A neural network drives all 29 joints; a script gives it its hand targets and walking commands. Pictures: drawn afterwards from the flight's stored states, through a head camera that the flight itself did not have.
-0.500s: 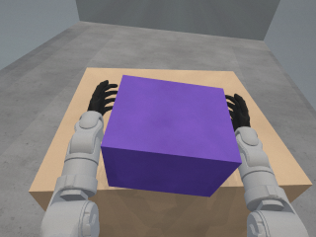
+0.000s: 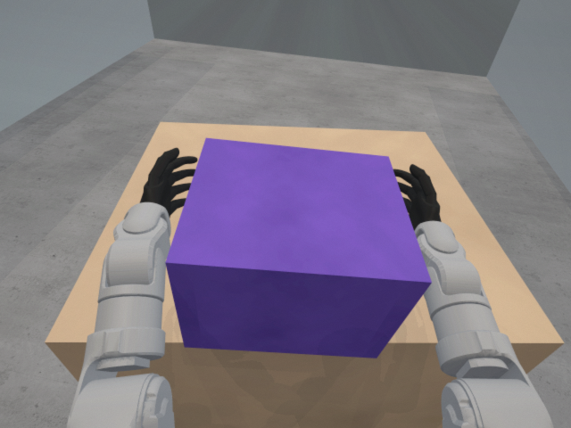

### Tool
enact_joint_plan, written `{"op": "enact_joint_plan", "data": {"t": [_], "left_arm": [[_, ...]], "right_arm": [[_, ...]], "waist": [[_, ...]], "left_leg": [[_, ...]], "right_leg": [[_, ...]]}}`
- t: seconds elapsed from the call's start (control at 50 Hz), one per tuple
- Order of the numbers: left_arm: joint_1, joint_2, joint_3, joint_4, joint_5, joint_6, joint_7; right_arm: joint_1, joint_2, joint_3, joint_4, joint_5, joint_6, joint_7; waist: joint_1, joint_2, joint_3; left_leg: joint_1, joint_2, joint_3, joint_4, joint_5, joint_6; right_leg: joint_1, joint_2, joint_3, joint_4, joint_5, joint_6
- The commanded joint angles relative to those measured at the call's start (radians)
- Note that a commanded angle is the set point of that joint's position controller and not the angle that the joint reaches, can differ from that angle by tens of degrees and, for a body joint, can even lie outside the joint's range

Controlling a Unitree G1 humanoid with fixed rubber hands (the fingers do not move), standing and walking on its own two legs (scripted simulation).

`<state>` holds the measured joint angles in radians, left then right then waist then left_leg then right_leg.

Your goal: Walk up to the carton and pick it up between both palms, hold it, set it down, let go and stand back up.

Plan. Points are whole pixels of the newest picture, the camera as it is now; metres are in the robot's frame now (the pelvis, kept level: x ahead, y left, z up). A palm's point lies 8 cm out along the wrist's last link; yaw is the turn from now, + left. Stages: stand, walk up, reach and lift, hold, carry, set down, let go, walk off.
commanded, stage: reach and lift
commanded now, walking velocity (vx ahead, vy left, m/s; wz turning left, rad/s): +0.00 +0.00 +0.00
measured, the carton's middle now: (290, 247) +0.35 -0.01 +0.10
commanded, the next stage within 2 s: hold in 0.62 s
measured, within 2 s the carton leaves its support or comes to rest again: neither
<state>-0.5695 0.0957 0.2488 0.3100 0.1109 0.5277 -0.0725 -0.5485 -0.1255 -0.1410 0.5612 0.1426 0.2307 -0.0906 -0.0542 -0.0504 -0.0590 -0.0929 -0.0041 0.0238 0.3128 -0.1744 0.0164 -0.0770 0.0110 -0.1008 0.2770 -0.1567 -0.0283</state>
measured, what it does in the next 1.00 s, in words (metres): stands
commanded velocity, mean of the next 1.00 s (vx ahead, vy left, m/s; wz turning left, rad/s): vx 0.00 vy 0.00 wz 0.00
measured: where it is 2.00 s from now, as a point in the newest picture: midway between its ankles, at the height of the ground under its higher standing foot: outside the picture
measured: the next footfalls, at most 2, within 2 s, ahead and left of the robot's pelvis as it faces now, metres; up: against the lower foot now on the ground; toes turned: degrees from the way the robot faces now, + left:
none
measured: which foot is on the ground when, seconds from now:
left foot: down 0.00-1.00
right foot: down 0.00-1.00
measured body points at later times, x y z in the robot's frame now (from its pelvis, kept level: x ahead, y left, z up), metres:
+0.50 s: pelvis +0.00 +0.00 +0.00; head -0.05 +0.02 +0.45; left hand +0.37 +0.17 +0.19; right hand +0.35 -0.20 +0.18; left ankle +0.00 +0.11 -0.75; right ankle +0.00 -0.09 -0.75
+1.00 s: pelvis -0.01 +0.00 +0.00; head -0.05 +0.02 +0.45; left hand +0.37 +0.18 +0.20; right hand +0.37 -0.20 +0.18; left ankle +0.00 +0.11 -0.75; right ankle +0.00 -0.09 -0.75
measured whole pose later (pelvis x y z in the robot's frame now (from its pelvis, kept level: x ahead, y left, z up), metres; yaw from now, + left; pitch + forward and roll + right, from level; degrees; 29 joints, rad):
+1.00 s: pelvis -0.01 +0.00 +0.00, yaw +0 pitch -2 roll -1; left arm -0.59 0.11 0.23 0.16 0.09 0.67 -0.01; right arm -0.62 -0.16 -0.13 0.50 0.22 0.34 -0.09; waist -0.06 -0.04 -0.08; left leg -0.14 0.00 0.03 0.34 -0.17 0.01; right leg -0.12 0.02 -0.10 0.29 -0.14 -0.03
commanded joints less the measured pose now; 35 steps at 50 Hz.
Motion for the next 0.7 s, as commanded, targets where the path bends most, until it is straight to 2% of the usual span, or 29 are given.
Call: {"op": "enact_joint_plan", "data": {"t": [0.0, 0.04, 0.08, 0.14, 0.18, 0.24, 0.26, 0.28, 0.3, 0.32, 0.34, 0.36, 0.38, 0.4, 0.44, 0.48, 0.52, 0.54, 0.56, 0.58, 0.6, 0.64, 0.66, 0.68], "left_arm": [[-0.603, -0.574, -0.541, -0.352, -0.139, -0.049, -0.056], [-0.553, -0.534, -0.492, -0.310, -0.094, -0.016, -0.070], [-0.485, -0.517, -0.469, -0.323, -0.067, 0.016, -0.088], [-0.505, -0.494, -0.447, -0.343, -0.051, 0.044, -0.113], [-0.592, -0.504, -0.480, -0.386, -0.090, 0.036, -0.112], [-0.618, -0.551, -0.574, -0.491, -0.144, 0.014, -0.075], [-0.593, -0.556, -0.588, -0.485, -0.151, 0.017, -0.066], [-0.589, -0.550, -0.595, -0.497, -0.157, 0.018, -0.059], [-0.567, -0.538, -0.583, -0.471, -0.158, 0.022, -0.058], [-0.553, -0.531, -0.569, -0.486, -0.149, 0.023, -0.056], [-0.526, -0.513, -0.536, -0.428, -0.131, 0.038, -0.064], [-0.516, -0.486, -0.489, -0.349, -0.107, 0.050, -0.078], [-0.508, -0.482, -0.450, -0.322, -0.077, 0.061, -0.087], [-0.516, -0.465, -0.417, -0.291, -0.054, 0.075, -0.098], [-0.508, -0.466, -0.390, -0.307, -0.039, 0.099, -0.109], [-0.566, -0.494, -0.416, -0.336, -0.064, 0.108, -0.105], [-0.677, -0.519, -0.451, -0.345, -0.101, 0.093, -0.090], [-0.685, -0.538, -0.468, -0.353, -0.111, 0.088, -0.078], [-0.714, -0.556, -0.493, -0.374, -0.121, 0.083, -0.064], [-0.712, -0.566, -0.527, -0.392, -0.148, 0.080, -0.053], [-0.702, -0.569, -0.547, -0.427, -0.158, 0.074, -0.041], [-0.706, -0.571, -0.553, -0.385, -0.173, 0.069, -0.036], [-0.719, -0.561, -0.544, -0.358, -0.166, 0.070, -0.035], [-0.694, -0.551, -0.528, -0.331, -0.156, 0.076, -0.039]], "right_arm": [[-0.797, 0.588, 0.549, -0.508, 0.141, -0.052, 0.077], [-0.734, 0.543, 0.495, -0.428, 0.112, -0.017, 0.075], [-0.683, 0.518, 0.484, -0.430, 0.106, 0.004, 0.072], [-0.650, 0.500, 0.455, -0.383, 0.104, 0.040, 0.069], [-0.710, 0.531, 0.465, -0.436, 0.116, 0.036, 0.074], [-0.750, 0.558, 0.512, -0.562, 0.148, 0.013, 0.082], [-0.772, 0.550, 0.531, -0.607, 0.155, 0.006, 0.084], [-0.767, 0.542, 0.532, -0.618, 0.163, 0.010, 0.082], [-0.773, 0.529, 0.536, -0.635, 0.158, 0.013, 0.080], [-0.736, 0.535, 0.543, -0.608, 0.160, 0.025, 0.080], [-0.742, 0.522, 0.528, -0.588, 0.150, 0.036, 0.077], [-0.747, 0.508, 0.494, -0.540, 0.124, 0.049, 0.076], [-0.742, 0.495, 0.471, -0.480, 0.107, 0.062, 0.082], [-0.726, 0.492, 0.444, -0.422, 0.092, 0.074, 0.086], [-0.717, 0.480, 0.440, -0.388, 0.101, 0.083, 0.094], [-0.777, 0.480, 0.449, -0.409, 0.130, 0.082, 0.102], [-0.888, 0.523, 0.457, -0.444, 0.134, 0.063, 0.112], [-0.879, 0.529, 0.449, -0.425, 0.132, 0.059, 0.117], [-0.896, 0.525, 0.446, -0.423, 0.140, 0.050, 0.127], [-0.935, 0.534, 0.453, -0.480, 0.144, 0.034, 0.131], [-0.888, 0.530, 0.465, -0.466, 0.155, 0.035, 0.132], [-0.914, 0.511, 0.447, -0.478, 0.147, 0.031, 0.131], [-0.897, 0.494, 0.417, -0.425, 0.130, 0.038, 0.133], [-0.878, 0.496, 0.402, -0.403, 0.113, 0.042, 0.134]], "waist": [[-0.011, 0.072, -0.465], [-0.020, 0.066, -0.359], [-0.025, 0.054, -0.313], [-0.039, 0.065, -0.241], [-0.047, 0.076, -0.287], [-0.042, 0.120, -0.414], [-0.030, 0.108, -0.444], [-0.030, 0.121, -0.446], [-0.027, 0.092, -0.456], [-0.015, 0.089, -0.435], [-0.017, 0.059, -0.388], [-0.011, 0.040, -0.315], [0.002, 0.025, -0.261], [-0.002, 0.023, -0.201], [0.012, 0.017, -0.195], [0.008, 0.044, -0.239], [0.022, 0.054, -0.317], [0.008, 0.068, -0.328], [0.009, 0.099, -0.356], [0.004, 0.082, -0.416], [-0.008, 0.089, -0.458], [-0.018, 0.091, -0.469], [-0.029, 0.101, -0.448], [-0.031, 0.092, -0.413]], "left_leg": [[0.087, -0.053, -0.029, 0.048, 0.456, -0.056], [0.063, -0.045, -0.033, 0.008, 0.351, -0.055], [0.074, -0.041, -0.030, -0.003, 0.329, -0.055], [0.062, -0.039, -0.026, -0.023, 0.275, -0.061], [0.054, -0.044, -0.028, -0.020, 0.258, -0.058], [0.101, -0.041, -0.039, 0.027, 0.392, -0.079], [0.111, -0.039, -0.044, 0.042, 0.429, -0.078], [0.114, -0.039, -0.046, 0.050, 0.455, -0.080], [0.105, -0.042, -0.041, 0.045, 0.424, -0.072], [0.094, -0.040, -0.045, 0.037, 0.432, -0.069], [0.078, -0.039, -0.041, 0.022, 0.373, -0.057], [0.033, -0.041, -0.033, -0.010, 0.257, -0.040], [0.021, -0.032, -0.031, -0.041, 0.197, -0.033], [0.002, -0.031, -0.023, -0.062, 0.138, -0.025], [0.019, -0.024, -0.019, -0.066, 0.154, -0.025], [0.024, -0.017, -0.028, -0.058, 0.190, -0.035], [0.025, -0.020, -0.021, -0.045, 0.163, -0.028], [0.047, -0.017, -0.028, -0.033, 0.195, -0.032], [0.078, -0.010, -0.031, -0.024, 0.222, -0.048], [0.122, -0.005, -0.039, -0.002, 0.262, -0.050], [0.170, -0.005, -0.045, 0.016, 0.328, -0.061], [0.171, -0.009, -0.046, 0.019, 0.309, -0.061], [0.163, -0.007, -0.045, 0.006, 0.263, -0.064], [0.143, -0.012, -0.040, 0.000, 0.237, -0.055]], "right_leg": [[0.251, 0.032, 0.065, 0.056, 0.548, 0.076], [0.229, 0.024, 0.062, 0.037, 0.458, 0.070], [0.231, 0.024, 0.057, 0.024, 0.438, 0.066], [0.207, 0.019, 0.054, 0.006, 0.373, 0.061], [0.192, 0.013, 0.059, 0.006, 0.368, 0.068], [0.194, 0.028, 0.053, 0.044, 0.477, 0.066], [0.200, 0.036, 0.051, 0.048, 0.502, 0.062], [0.198, 0.035, 0.053, 0.052, 0.522, 0.060], [0.210, 0.032, 0.058, 0.047, 0.524, 0.064], [0.218, 0.032, 0.057, 0.053, 0.535, 0.064], [0.215, 0.026, 0.066, 0.037, 0.499, 0.066], [0.197, 0.014, 0.069, 0.017, 0.411, 0.069], [0.173, 0.016, 0.063, 0.006, 0.333, 0.064], [0.156, 0.008, 0.066, -0.009, 0.268, 0.060], [0.152, 0.013, 0.063, -0.020, 0.229, 0.049], [0.147, 0.019, 0.059, -0.016, 0.212, 0.042], [0.116, 0.018, 0.058, -0.013, 0.162, 0.046], [0.101, 0.019, 0.058, -0.009, 0.181, 0.041], [0.067, 0.029, 0.049, -0.005, 0.158, 0.033], [0.060, 0.038, 0.044, -0.003, 0.186, 0.033], [0.066, 0.045, 0.042, 0.006, 0.237, 0.030], [0.049, 0.041, 0.044, -0.005, 0.219, 0.030], [0.036, 0.037, 0.042, -0.012, 0.166, 0.027], [0.047, 0.032, 0.046, -0.018, 0.168, 0.028]]}}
